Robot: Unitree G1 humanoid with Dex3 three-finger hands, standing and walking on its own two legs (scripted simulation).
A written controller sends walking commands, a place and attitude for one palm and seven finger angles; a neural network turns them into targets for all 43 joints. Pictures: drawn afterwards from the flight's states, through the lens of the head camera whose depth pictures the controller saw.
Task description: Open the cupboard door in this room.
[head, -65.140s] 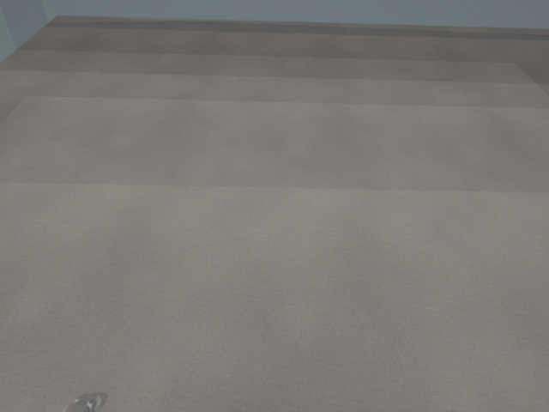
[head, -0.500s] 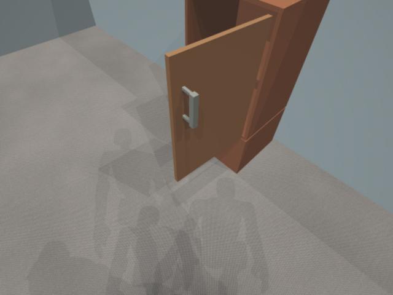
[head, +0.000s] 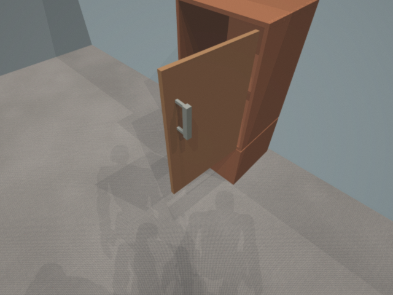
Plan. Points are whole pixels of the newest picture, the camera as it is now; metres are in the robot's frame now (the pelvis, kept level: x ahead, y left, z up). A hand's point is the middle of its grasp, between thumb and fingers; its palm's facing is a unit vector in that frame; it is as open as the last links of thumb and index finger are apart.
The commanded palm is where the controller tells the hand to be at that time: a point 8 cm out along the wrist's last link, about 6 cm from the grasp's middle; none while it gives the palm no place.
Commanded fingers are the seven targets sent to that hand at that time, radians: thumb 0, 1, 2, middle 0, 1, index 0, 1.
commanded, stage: let the arm hang, fingers relaxed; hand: left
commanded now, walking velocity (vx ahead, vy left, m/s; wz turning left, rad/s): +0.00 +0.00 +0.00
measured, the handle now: (183, 119) +0.61 +0.07 -0.01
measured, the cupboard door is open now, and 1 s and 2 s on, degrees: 85 85 85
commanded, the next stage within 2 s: look to check the result in 0.06 s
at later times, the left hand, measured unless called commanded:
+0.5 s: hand out of the picture -0.01 +0.17 -0.17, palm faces +0.05 -0.98 -0.20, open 7.4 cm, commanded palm none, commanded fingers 0.00 0.90 0.90 -0.20 -0.30 -0.20 -0.30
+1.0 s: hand out of the picture +0.04 +0.20 -0.17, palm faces +0.02 -0.97 -0.24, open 7.4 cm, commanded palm none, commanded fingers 0.00 0.90 0.90 -0.20 -0.30 -0.20 -0.30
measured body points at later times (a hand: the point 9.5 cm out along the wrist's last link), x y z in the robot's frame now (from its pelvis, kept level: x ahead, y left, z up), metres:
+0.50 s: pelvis +0.01 +0.00 +0.00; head +0.02 +0.00 +0.45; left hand -0.01 +0.23 -0.16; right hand +0.01 -0.22 -0.16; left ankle +0.05 +0.11 -0.74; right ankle +0.00 -0.09 -0.74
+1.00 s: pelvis +0.02 +0.00 +0.00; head +0.03 -0.01 +0.45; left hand +0.04 +0.25 -0.15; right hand +0.04 -0.25 -0.15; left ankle +0.05 +0.11 -0.74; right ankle +0.00 -0.09 -0.74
